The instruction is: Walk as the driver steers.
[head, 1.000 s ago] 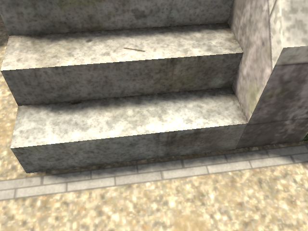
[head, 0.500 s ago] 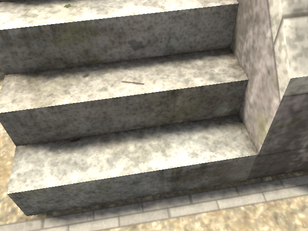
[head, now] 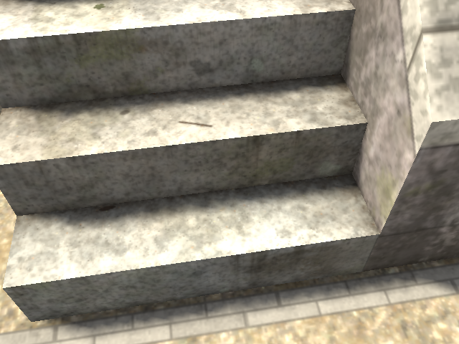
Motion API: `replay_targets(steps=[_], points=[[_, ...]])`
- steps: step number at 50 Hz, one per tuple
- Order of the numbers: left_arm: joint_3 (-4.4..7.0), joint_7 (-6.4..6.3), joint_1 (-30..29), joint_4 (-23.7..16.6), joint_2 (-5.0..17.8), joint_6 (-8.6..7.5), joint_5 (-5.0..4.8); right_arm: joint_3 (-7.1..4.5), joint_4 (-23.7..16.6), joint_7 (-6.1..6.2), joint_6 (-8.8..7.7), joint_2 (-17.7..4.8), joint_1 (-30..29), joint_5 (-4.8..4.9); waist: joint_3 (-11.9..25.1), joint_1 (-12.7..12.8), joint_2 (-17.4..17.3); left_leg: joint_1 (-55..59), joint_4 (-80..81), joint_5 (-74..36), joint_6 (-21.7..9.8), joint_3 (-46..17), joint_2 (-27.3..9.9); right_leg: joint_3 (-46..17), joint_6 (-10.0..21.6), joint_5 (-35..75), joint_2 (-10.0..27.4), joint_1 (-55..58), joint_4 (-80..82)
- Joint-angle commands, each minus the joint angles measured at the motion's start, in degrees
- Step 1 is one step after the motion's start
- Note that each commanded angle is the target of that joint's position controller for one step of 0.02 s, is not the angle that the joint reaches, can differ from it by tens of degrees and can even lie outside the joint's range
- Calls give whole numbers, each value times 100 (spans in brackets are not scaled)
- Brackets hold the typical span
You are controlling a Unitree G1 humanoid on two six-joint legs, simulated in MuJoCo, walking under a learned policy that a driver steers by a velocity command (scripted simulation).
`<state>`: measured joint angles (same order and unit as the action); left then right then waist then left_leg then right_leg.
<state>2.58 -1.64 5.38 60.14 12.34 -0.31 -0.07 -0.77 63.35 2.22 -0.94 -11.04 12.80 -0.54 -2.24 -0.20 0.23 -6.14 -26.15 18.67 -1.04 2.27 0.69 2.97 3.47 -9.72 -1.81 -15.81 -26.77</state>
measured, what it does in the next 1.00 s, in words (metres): walks ahead, turning left: left foot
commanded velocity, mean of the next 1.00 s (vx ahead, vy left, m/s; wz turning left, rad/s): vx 0.30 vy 0.00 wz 0.25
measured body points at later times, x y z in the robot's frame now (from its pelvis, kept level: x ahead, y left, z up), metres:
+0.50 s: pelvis +0.14 -0.05 +0.01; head +0.15 -0.06 +0.46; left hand +0.12 +0.20 -0.13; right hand +0.20 -0.30 -0.15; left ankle +0.11 +0.09 -0.66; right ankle +0.09 -0.12 -0.74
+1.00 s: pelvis +0.31 -0.01 -0.01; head +0.36 +0.01 +0.44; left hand +0.36 +0.26 -0.15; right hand +0.47 -0.25 -0.13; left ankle +0.38 +0.04 -0.74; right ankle +0.37 -0.17 -0.66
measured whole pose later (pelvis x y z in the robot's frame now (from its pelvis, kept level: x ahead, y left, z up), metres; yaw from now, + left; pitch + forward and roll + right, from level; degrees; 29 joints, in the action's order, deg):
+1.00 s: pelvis +0.31 -0.01 -0.01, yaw +18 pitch +2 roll -1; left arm 1.2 -2.8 5.1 51.5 12.9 -1.2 2.2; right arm -3.5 52.9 0.3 -1.6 -14.6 9.5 -0.7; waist -5.9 -1.8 0.5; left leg -21.1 -24.6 4.5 -8.2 -0.8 8.3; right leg -2.6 -1.8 -21.4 2.3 -32.2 -63.3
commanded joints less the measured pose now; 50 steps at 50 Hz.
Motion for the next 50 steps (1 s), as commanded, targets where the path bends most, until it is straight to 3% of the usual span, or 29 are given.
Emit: replay_targets(steps=[1, 2, 4, 7, 9, 13, 15, 16, 17, 18, 19, 20, 21, 24, 26, 30, 32, 34, 36, 37, 38, 39, 40, 41, 42, 43, 45, 47, 50], points=[[98, -21, -20, -124, 578, -40, 0, -88, -39, 19, -35, -523, 381, 8, 246, -1, -16, -765, 578, 5, -160, -284, -300, -595, 206, -221, 462, 741, 406], [17, 2, 590, 116, 393, 0, 128, -15, 25, 8, -3, -334, 655, -196, 262, 100, -196, -699, 778, 963, -362, -697, -512, -827, 234, -1337, 627, 683, 570], [79, 46, 366, 50, 612, 42, 124, -73, -122, -33, 24, -555, 568, -156, -408, -7, -140, -902, 918, 2184, -592, -967, -563, -804, 272, -2625, 439, -40, 495], [14, 176, -271, -279, 313, -98, 129, -201, -20, -33, -40, -897, 1032, -80, -736, -293, -806, -58, 1822, 2497, -1005, -2154, -1399, -95, 61, -1345, 30, -1140, -557], [55, 242, -365, -419, 470, -202, 186, -280, -28, -26, -114, -951, 1003, -125, -793, -299, -788, 338, 2091, 1942, -1234, -2473, -1873, -101, 37, -1138, 291, -1654, -1296], [58, 310, -153, -576, 366, -357, 88, -324, -8, -76, -267, -860, 971, -94, -819, -83, -654, 355, 1744, 810, -1085, -1733, -1610, 50, 58, -1141, 364, -1157, -686], [85, 302, 740, -334, 292, -390, 94, -355, -79, -118, -321, -887, 695, -48, -559, 354, -476, -543, 1052, -112, -867, -1069, -1187, 332, 76, -645, 13, 564, 73], [192, 241, 1641, -55, 511, -425, 135, -321, -158, -151, -374, -781, 541, -55, -153, 726, -48, -1274, 31, -905, -686, -613, -821, -66, 177, -759, 134, 1928, 300], [369, 158, 2575, 125, 1156, -452, 220, -219, -478, -213, -420, -444, 263, 14, 183, 1056, 1440, -2584, -1950, -273, -307, 212, -5, -2321, 653, -2136, 1486, 2884, 1339], [369, 171, 3018, 349, 1243, -411, 215, -286, -655, -250, -427, -662, 67, -109, 189, 967, 1587, -3374, -3230, 1271, -371, -64, 276, -3895, 989, -2265, 2248, 2936, 1895], [284, 142, 2287, 137, 1012, -393, 235, -297, -647, -290, -389, -638, -61, -127, -192, 521, 617, -3574, -3830, 861, -531, -493, -210, -3289, 919, -2329, 2256, 2384, 1769], [208, 150, 1724, -80, 738, -422, 209, -252, -586, -365, -405, -469, 21, -61, -342, 296, 143, -3381, -3843, 184, -566, -606, -392, -2743, 777, -1960, 2064, 1845, 1844], [149, 138, 1447, -169, 622, -464, 175, -237, -536, -407, -407, -348, 136, -33, -365, 105, 84, -3152, -3672, -194, -538, -601, -511, -2194, 626, -1446, 1884, 1546, 1996], [8, 85, 1559, -46, 409, -629, 118, -246, -511, -431, -268, -335, 217, -148, -206, -30, 271, -2958, -3578, -740, -373, -425, -476, -937, 355, 673, 1535, 1512, 1991], [-28, 70, 1806, 62, 393, -696, 104, -240, -652, -426, -211, -322, -103, -138, -171, -33, 294, -3175, -3422, -990, -295, -252, -442, -358, 296, 1981, 1449, 1619, 1861], [-81, 35, 1730, 37, 385, -743, 115, -126, -1122, -460, -233, -199, -1201, -95, -413, 94, 383, -2882, -1926, -1541, -209, 181, -300, 401, 236, 2747, 1200, 1207, 1908], [-64, 2, 1732, 32, 525, -778, 89, -74, -1274, -434, -238, -168, -1501, -92, -398, 108, 451, -2367, -1147, -1674, -276, 423, -142, 588, 203, 3373, 1210, 1190, 1808], [-25, -58, 1660, 33, 698, -792, 48, -108, -1252, -403, -277, -336, -1193, -198, -197, -96, 521, -1966, -874, -1550, -450, 602, 120, 704, 169, 5033, 1296, 1454, 1097], [1, -111, 1469, -11, 752, -720, 24, -199, -990, -368, -355, -541, -217, -212, 342, -427, 637, -1340, -693, -1389, -702, 655, 417, 745, 146, 5853, 1335, 1695, -179], [11, -116, 1330, -59, 780, -665, 10, -261, -830, -356, -414, -636, 362, -254, 650, -653, 630, -794, -421, -1543, -870, 557, 463, 741, 157, 5503, 1346, 1566, -1174], [22, -83, 1194, -130, 814, -634, -25, -351, -729, -332, -467, -832, 866, -337, 909, -953, 387, -73, 174, -2242, -1055, 242, 242, 818, 35, 4111, 1121, 1065, -2508], [-55, -43, 1429, -322, 415, -624, 46, -477, -769, -286, -474, -1379, 873, -326, 1218, -596, -650, 1045, -341, -4917, -1336, -1234, -1118, 910, -124, -567, 519, -309, -4236], [-89, -76, 1969, -443, 268, -528, -111, -610, -965, -270, -402, -1826, 699, -222, 2074, -289, -1461, 2068, -76, -6705, -2643, -3455, -2242, 187, -294, -2641, -388, -1740, -5994], [-77, -80, 1838, -373, 475, -457, 108, -563, -1106, -265, -311, -1503, 230, -17, 1913, -117, -216, 1290, 247, -5947, -2429, -2875, -2062, -555, -272, -1802, 252, -1549, -5731], [-49, -70, 1376, -499, 533, -437, 140, -481, -1243, -247, -258, -1171, -203, 67, 1101, -109, -37, 358, 480, -5354, -2233, -2364, -1783, -468, -354, -1460, 333, -1558, -5417], [-30, -86, 1151, -568, 559, -416, 195, -408, -1276, -235, -218, -926, -382, 61, 697, 7, 220, -158, 653, -5044, -1938, -2056, -1490, -468, -396, -1325, 459, -1517, -4990], [-37, -101, 1184, -624, 485, -218, 302, -336, -1300, -182, -175, -810, -417, 63, 626, 152, 80, -779, 688, -5052, -1558, -1630, -1088, -467, -475, -1276, 449, -1083, -4378], [-56, -124, 1215, -693, 420, -66, 256, -394, -1324, -182, -173, -1037, -316, -31, 843, 168, -116, -811, 570, -5241, -1305, -1538, -918, -397, -539, -1197, 319, -996, -3998], [-23, -160, 887, -895, 506, 64, 221, -459, -1389, -140, -35, -1207, -167, -33, 1090, 23, -310, -515, 575, -4507, -949, -1703, -868, -413, -588, -996, 323, -1297, -3492]])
